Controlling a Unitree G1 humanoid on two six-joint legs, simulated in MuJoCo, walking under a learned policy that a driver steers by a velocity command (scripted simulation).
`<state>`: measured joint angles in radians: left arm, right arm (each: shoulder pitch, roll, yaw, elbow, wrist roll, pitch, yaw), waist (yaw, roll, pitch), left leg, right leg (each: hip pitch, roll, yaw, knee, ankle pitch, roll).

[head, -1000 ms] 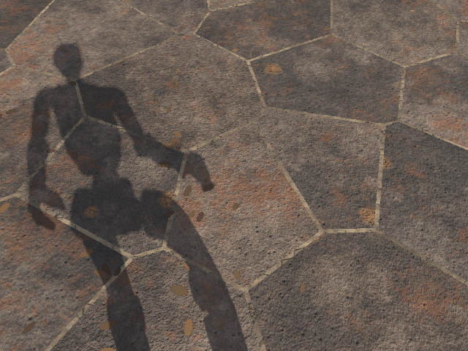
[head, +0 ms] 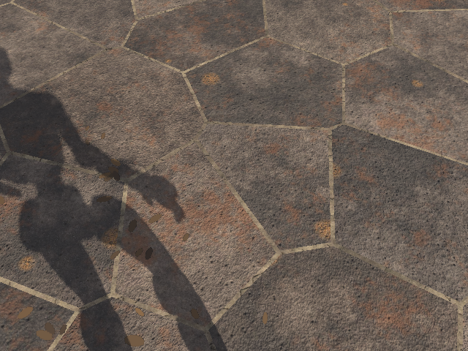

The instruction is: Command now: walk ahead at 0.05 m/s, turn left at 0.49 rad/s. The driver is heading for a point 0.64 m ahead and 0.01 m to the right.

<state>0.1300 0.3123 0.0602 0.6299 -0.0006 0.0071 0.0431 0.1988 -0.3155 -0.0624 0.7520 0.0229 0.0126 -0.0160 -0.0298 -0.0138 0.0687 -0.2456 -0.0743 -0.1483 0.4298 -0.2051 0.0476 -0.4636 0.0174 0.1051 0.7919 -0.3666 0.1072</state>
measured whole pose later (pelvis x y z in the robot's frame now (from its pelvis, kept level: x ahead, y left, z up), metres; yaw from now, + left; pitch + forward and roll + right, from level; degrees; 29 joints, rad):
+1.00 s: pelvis +0.07 -0.06 -0.01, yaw -4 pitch +1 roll +2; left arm 0.34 0.29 0.05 0.71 -0.02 -0.04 -0.02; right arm 0.19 -0.33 -0.08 0.74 0.02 -0.06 0.02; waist 0.01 0.05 0.01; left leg -0.43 0.03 0.00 1.05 -0.43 0.01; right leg -0.21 0.03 -0.01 0.53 -0.34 -0.08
